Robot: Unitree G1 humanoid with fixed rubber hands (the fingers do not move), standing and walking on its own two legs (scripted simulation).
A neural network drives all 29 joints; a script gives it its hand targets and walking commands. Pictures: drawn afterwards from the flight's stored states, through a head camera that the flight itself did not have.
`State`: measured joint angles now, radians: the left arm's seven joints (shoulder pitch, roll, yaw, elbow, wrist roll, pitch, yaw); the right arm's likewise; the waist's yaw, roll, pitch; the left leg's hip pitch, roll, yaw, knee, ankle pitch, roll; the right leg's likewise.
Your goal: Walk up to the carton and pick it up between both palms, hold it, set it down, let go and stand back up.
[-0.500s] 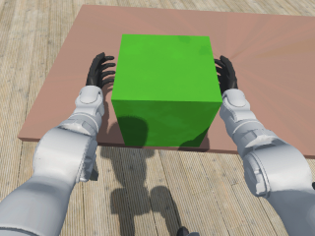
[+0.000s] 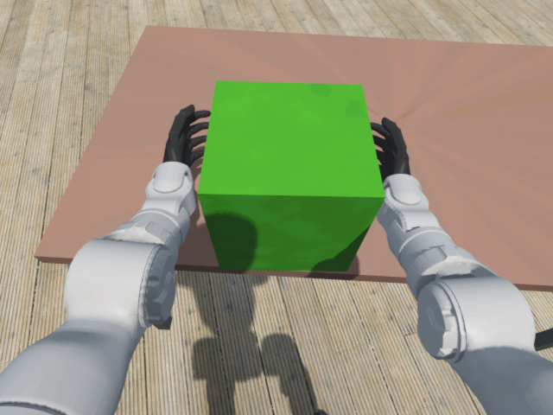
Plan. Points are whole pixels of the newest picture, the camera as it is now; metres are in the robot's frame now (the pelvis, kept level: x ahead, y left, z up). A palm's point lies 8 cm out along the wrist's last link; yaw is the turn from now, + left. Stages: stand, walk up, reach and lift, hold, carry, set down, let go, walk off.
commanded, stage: reach and lift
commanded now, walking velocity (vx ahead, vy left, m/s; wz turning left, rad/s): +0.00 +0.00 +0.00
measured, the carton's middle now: (286, 183) +0.47 +0.00 +0.02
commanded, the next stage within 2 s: none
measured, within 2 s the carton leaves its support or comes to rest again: leaves its support in 1.62 s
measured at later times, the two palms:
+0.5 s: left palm (182, 163) +0.46 +0.15 +0.08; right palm (395, 183) +0.43 -0.16 +0.07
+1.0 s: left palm (180, 164) +0.46 +0.15 +0.08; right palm (394, 183) +0.43 -0.16 +0.07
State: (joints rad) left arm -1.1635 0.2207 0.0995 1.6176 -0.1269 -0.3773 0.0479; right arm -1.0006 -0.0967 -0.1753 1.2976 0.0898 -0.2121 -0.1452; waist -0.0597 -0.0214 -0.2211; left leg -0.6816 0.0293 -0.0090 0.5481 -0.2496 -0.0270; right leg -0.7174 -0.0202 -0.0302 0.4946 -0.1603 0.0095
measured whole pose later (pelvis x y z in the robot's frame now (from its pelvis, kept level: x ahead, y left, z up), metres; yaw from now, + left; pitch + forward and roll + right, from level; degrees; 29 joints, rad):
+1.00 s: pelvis +0.03 +0.01 +0.02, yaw -1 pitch +10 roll -1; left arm -0.88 -0.02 0.58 1.03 0.40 -0.18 -0.03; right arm -0.71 0.09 -0.62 0.86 -0.45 -0.26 -0.04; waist -0.01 -0.02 0.00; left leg -0.29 0.03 0.03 0.32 -0.21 -0.01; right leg -0.32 -0.02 -0.02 0.26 -0.11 0.03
